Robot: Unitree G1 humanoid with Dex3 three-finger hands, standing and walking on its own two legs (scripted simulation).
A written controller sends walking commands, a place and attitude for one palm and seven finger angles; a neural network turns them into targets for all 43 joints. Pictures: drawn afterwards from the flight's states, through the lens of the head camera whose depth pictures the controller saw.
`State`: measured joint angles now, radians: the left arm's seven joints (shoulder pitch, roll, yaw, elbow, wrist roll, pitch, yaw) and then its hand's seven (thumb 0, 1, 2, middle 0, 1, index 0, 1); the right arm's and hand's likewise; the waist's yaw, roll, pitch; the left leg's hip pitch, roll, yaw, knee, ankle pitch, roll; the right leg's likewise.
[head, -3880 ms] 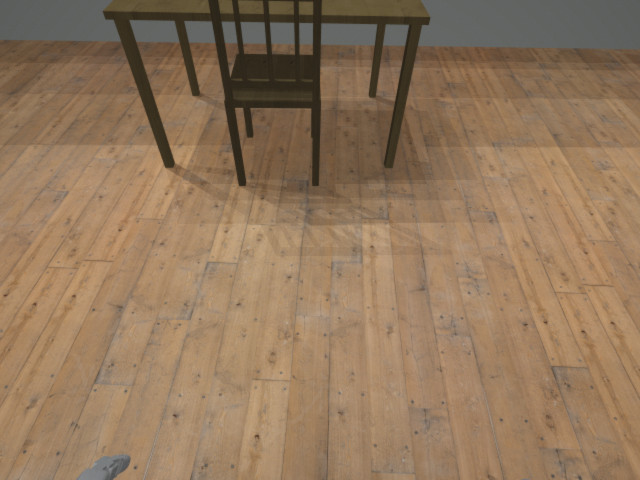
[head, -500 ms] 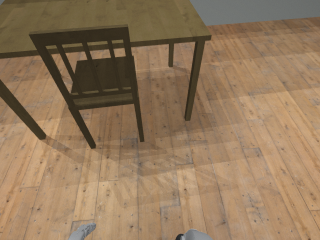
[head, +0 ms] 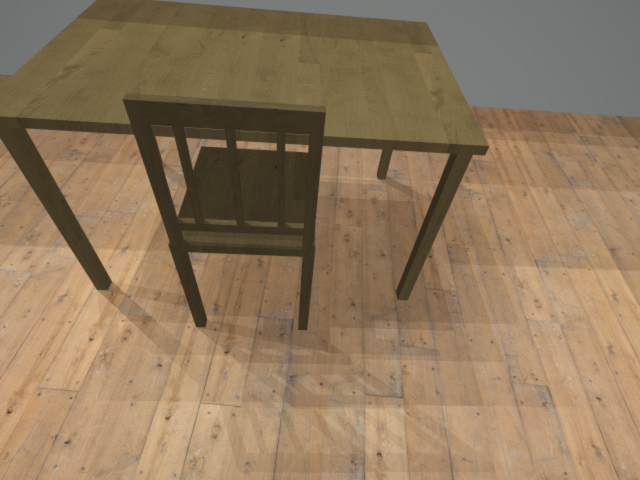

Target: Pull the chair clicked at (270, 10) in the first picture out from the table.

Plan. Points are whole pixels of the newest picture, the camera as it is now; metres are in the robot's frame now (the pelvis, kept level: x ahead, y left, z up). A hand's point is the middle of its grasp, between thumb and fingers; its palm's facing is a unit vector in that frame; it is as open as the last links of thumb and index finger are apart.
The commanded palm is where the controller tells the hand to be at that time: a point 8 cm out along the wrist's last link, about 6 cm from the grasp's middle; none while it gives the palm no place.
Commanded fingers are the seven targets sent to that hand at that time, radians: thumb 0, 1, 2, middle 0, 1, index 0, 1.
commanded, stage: take the last steps up to it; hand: left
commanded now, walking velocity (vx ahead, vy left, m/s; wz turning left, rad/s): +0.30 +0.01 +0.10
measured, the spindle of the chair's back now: (235, 180) +0.72 +0.24 -0.10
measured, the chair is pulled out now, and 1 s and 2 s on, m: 0.00 0.00 0.00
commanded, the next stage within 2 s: come to a stop and stand still in 0.76 s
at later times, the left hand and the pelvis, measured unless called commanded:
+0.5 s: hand out of the picture +0.04 +0.13 -0.15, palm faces +0.13 -0.98 -0.17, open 7.4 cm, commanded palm none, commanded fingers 0.00 0.90 0.90 -0.20 -0.30 -0.20 -0.30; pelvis +0.11 -0.02 +0.01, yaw +3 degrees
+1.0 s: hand (203, 362) +0.32 +0.21 -0.16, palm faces +0.07 -0.97 -0.24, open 7.3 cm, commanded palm none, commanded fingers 0.00 0.90 0.90 -0.20 -0.30 -0.20 -0.30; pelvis +0.26 +0.02 +0.00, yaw +2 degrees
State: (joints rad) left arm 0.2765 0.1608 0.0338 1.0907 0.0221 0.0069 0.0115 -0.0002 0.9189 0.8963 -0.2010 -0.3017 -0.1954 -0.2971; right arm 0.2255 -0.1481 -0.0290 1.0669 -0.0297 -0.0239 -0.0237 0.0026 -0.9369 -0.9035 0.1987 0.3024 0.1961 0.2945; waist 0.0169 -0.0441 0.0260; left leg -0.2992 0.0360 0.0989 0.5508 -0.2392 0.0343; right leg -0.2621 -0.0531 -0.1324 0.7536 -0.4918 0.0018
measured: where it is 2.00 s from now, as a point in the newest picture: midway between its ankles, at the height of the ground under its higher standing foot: outside the picture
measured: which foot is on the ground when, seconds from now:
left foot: down 0.00-0.24, up 0.26-0.64, down 0.66-1.00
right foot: up 0.00-0.22, down 0.24-0.66, up 0.68-0.98, down 1.00-1.00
